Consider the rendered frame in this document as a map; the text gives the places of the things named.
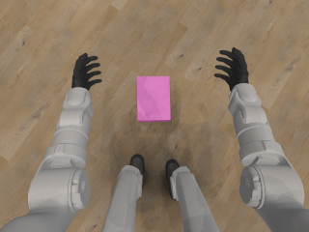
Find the robot right forearm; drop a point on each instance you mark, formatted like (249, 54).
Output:
(256, 141)

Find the robot left forearm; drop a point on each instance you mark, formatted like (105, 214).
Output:
(68, 147)

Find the robot shin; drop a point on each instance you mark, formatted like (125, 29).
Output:
(129, 168)
(182, 169)

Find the left robot shin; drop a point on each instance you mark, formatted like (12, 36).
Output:
(129, 168)

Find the robot right hand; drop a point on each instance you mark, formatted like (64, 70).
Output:
(237, 72)

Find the robot left hand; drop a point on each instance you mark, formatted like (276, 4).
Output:
(80, 76)

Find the left robot upper arm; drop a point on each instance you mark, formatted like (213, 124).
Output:
(56, 195)

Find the right robot upper arm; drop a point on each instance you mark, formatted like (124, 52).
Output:
(276, 194)

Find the right robot shin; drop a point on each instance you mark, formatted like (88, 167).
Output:
(182, 169)

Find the carton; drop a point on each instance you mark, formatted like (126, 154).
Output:
(153, 99)

